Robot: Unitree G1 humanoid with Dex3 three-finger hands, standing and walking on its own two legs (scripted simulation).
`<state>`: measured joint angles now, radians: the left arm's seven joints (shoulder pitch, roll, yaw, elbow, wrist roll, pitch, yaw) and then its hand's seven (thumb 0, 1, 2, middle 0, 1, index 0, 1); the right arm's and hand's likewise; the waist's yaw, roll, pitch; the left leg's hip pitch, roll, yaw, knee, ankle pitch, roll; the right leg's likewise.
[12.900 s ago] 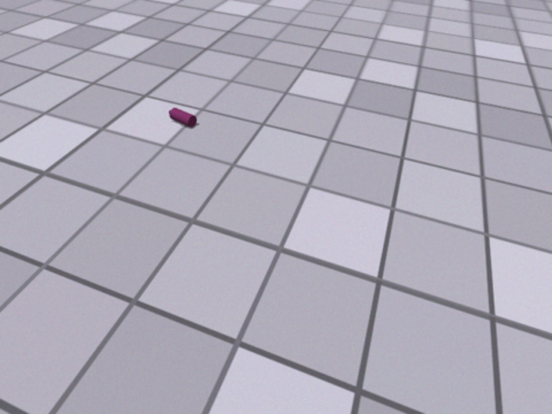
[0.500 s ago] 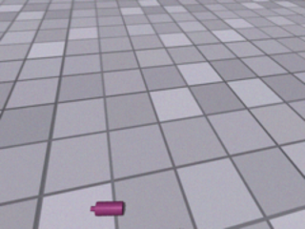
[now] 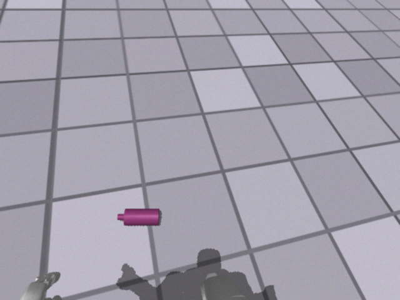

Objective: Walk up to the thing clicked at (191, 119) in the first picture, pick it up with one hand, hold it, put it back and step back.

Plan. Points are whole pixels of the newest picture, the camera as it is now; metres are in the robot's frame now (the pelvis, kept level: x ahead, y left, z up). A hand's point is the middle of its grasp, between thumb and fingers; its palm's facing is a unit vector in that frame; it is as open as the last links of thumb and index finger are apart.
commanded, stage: walk up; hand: left
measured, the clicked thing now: (138, 216) +0.53 +0.20 -0.72
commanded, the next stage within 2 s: stand in 1.92 s
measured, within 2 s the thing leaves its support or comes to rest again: neither
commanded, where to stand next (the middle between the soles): +0.14 -0.06 m, yaw +0 degrees
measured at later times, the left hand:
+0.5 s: hand out of the picture -0.04 +0.22 -0.13, palm faces -0.07 -0.91 -0.40, open 7.4 cm
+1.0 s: hand out of the picture -0.18 +0.21 -0.15, palm faces +0.07 -0.94 -0.33, open 7.4 cm
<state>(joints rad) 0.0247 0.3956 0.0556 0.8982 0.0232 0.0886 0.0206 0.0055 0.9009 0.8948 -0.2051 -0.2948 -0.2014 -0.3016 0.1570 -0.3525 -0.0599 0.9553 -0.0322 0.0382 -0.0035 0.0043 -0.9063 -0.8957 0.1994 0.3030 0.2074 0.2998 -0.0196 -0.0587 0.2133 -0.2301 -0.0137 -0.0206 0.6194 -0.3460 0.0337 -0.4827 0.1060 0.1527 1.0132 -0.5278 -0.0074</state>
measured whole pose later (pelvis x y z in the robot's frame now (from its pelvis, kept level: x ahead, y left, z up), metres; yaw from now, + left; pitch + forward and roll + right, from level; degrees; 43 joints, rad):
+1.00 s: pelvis -0.24 -0.06 +0.00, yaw +2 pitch -3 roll -1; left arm 0.23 0.39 0.08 0.91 0.02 0.04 -0.03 0.01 0.90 0.89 -0.21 -0.30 -0.20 -0.30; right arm 0.23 -0.35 -0.04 0.91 -0.04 -0.01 0.00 0.01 -0.90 -0.90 0.20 0.30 0.21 0.30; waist 0.03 -0.04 0.08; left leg -0.19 0.02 -0.02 0.58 -0.35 0.00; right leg -0.26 -0.01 0.04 0.67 -0.42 -0.02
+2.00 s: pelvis -0.22 -0.05 +0.01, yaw +0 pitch -3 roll +0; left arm 0.10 0.37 0.01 1.06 0.00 -0.01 0.01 0.01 0.90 0.89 -0.21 -0.30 -0.20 -0.30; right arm 0.08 -0.35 -0.05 1.06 -0.01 0.00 0.01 0.01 -0.91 -0.90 0.20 0.30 0.21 0.30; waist 0.00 -0.01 0.08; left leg -0.14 0.01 0.05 0.49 -0.31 0.00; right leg -0.16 -0.02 0.08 0.50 -0.29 0.04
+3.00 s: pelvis -0.24 -0.07 +0.02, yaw +1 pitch -2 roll +0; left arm 0.16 0.36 0.02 1.09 0.03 -0.02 -0.04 0.01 0.90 0.89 -0.21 -0.30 -0.20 -0.30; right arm 0.17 -0.36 -0.04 1.09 -0.03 -0.02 0.04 0.01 -0.91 -0.90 0.20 0.30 0.21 0.30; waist 0.00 0.01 0.02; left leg -0.15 0.03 0.01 0.44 -0.37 0.02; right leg -0.17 0.00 0.05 0.44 -0.35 -0.02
